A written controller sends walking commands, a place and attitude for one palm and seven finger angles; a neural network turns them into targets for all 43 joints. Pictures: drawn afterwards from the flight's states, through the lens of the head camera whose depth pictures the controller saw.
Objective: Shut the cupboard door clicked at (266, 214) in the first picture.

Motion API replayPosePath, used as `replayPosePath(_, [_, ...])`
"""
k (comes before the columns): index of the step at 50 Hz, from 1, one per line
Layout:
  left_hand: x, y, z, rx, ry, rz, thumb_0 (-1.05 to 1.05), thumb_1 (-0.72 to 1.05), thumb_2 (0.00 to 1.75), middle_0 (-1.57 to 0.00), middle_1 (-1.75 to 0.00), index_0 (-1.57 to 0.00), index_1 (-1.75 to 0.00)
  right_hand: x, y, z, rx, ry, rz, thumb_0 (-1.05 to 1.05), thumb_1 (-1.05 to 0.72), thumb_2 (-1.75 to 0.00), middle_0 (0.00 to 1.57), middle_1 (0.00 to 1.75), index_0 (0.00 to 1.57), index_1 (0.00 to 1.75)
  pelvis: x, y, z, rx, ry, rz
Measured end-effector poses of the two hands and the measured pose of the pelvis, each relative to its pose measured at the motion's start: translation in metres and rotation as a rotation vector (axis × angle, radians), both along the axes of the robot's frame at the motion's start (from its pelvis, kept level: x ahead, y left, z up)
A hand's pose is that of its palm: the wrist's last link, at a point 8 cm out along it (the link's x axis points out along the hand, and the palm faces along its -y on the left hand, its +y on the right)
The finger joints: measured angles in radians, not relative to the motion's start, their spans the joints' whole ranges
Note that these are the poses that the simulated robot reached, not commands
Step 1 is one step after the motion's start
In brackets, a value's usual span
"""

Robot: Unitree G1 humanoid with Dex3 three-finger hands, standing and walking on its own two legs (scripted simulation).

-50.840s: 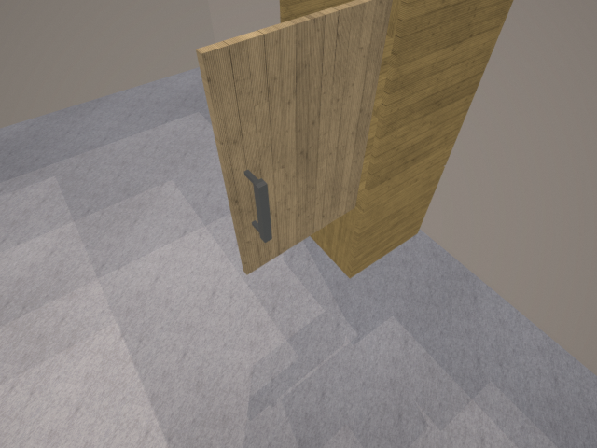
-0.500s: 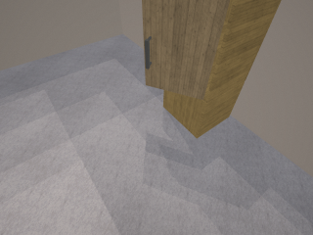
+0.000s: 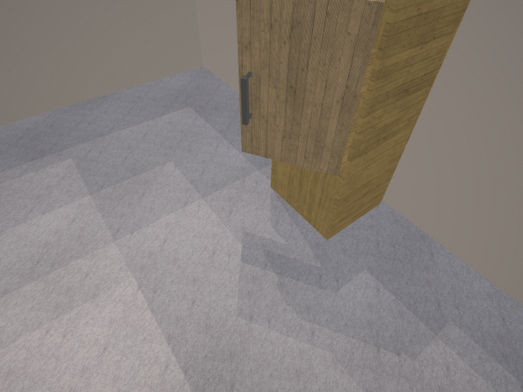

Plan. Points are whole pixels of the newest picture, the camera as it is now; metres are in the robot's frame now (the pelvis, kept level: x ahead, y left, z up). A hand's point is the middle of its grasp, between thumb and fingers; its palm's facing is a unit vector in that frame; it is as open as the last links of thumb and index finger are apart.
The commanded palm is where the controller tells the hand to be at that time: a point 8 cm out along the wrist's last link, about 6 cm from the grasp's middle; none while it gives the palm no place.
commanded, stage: look to check the result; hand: left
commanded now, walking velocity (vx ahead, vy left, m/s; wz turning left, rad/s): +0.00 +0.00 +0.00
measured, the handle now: (247, 98) +1.02 +0.10 -0.09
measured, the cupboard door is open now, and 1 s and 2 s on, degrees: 33 33 33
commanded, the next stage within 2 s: walk to a spot facing it in 0.48 s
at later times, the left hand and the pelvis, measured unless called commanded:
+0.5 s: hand out of the picture +0.07 +0.23 -0.16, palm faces -0.01 -0.95 -0.31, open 7.4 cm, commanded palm none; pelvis +0.02 -0.01 +0.00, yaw +0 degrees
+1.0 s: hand out of the picture +0.04 +0.22 -0.20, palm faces +0.19 -0.95 -0.23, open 7.4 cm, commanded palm none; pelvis +0.02 +0.01 -0.03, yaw +12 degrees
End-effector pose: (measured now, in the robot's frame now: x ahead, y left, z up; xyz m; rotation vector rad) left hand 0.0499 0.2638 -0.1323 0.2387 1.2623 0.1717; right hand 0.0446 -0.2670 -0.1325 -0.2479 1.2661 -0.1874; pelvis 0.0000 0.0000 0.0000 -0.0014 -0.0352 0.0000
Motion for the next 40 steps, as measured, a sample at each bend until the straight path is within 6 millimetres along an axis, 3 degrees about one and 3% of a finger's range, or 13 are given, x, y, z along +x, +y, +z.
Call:
replayPosePath(15, [0.000, 0.016, 0.007, 0.049, 0.049, 0.012, 0.00, 0.90, 0.90, -0.21, -0.30, -0.20, -0.30, 0.024, -0.015, 0.003, -0.022, 0.007, 0.018, 0.00, -0.90, -0.90, 0.21, 0.30, 0.20, 0.30, 0.014, -0.004, 0.001, 0.002, 0.005, 0.001])
replayPosePath(34, [0.030, 0.000, 0.005, 0.035, 0.013, -0.002, 0.00, 0.90, 0.90, -0.21, -0.30, -0.20, -0.30, 0.041, -0.021, 0.003, -0.018, 0.002, 0.021, 0.00, -0.90, -0.90, 0.21, 0.30, 0.20, 0.30, 0.028, -0.011, 0.001, 0.006, 0.014, 0.008])
replayPosePath(40, [0.026, -0.009, -0.002, 0.026, -0.008, 0.053, 0.00, 0.90, 0.90, -0.21, -0.30, -0.20, -0.30, 0.036, -0.010, -0.009, 0.007, 0.046, 0.040, 0.00, -0.90, -0.90, 0.20, 0.30, 0.20, 0.30, 0.026, -0.013, -0.006, 0.003, 0.019, 0.057])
